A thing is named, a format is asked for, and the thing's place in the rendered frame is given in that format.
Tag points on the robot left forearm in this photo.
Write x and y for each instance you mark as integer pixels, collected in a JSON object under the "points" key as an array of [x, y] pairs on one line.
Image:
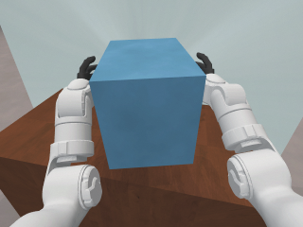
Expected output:
{"points": [[73, 127]]}

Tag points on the left robot upper arm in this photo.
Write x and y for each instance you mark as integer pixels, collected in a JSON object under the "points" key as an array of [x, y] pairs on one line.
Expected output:
{"points": [[69, 193]]}

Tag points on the carton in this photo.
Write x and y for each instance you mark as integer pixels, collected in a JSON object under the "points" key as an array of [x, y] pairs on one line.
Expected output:
{"points": [[148, 96]]}

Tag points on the right robot upper arm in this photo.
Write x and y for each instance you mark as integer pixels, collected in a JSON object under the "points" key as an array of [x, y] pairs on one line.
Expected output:
{"points": [[261, 177]]}

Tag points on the robot right forearm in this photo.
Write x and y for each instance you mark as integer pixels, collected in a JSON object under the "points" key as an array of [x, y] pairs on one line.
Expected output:
{"points": [[241, 131]]}

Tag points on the robot right hand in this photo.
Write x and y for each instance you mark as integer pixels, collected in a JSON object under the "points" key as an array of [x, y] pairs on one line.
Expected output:
{"points": [[206, 66]]}

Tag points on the robot left hand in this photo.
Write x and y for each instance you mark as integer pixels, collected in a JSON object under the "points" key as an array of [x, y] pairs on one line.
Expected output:
{"points": [[86, 68]]}

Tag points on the pedestal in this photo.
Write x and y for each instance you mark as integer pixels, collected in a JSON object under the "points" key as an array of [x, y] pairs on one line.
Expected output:
{"points": [[189, 195]]}

